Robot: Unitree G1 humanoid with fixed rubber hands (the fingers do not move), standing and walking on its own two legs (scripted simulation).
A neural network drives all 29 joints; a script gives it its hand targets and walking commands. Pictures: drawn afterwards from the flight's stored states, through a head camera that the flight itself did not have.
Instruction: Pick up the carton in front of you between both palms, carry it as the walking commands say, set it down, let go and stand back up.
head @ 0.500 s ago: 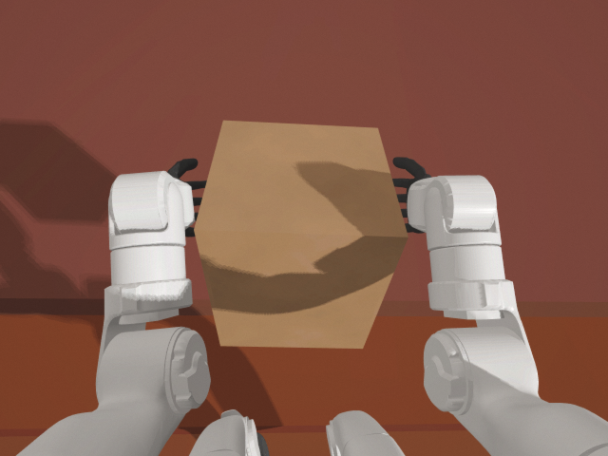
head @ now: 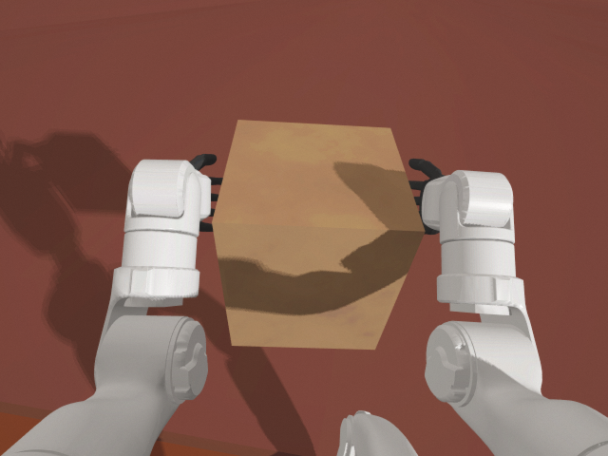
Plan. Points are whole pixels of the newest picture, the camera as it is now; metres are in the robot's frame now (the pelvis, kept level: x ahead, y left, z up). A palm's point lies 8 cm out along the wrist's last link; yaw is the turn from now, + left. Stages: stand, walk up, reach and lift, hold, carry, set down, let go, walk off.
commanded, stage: carry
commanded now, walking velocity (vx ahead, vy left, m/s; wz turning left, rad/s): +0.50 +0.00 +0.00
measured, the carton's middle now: (309, 239) +0.37 +0.02 +0.10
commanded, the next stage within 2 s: none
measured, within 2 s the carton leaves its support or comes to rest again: neither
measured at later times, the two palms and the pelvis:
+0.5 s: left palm (231, 5) +0.71 +0.16 +0.30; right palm (409, 28) +0.69 -0.14 +0.29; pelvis +0.32 +0.04 +0.11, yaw -1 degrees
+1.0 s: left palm out of the picture +0.96 +0.14 +0.39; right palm out of the picture +0.96 -0.16 +0.39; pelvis +0.60 +0.00 +0.19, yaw -1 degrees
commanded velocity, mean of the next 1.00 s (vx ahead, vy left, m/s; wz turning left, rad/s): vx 0.50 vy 0.00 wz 0.00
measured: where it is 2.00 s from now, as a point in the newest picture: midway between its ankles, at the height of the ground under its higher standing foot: (297, 211)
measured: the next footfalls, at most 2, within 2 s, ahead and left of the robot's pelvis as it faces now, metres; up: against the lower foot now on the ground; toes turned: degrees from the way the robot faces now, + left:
left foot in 0.48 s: +0.54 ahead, +0.12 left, +0.22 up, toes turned +5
right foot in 0.96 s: +0.71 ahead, -0.10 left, +0.22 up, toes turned -8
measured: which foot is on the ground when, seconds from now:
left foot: down 0.00-0.02, up 0.04-0.46, down 0.48-0.98, up 1.00-1.00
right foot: down 0.00-0.48, up 0.50-0.94, down 0.96-1.00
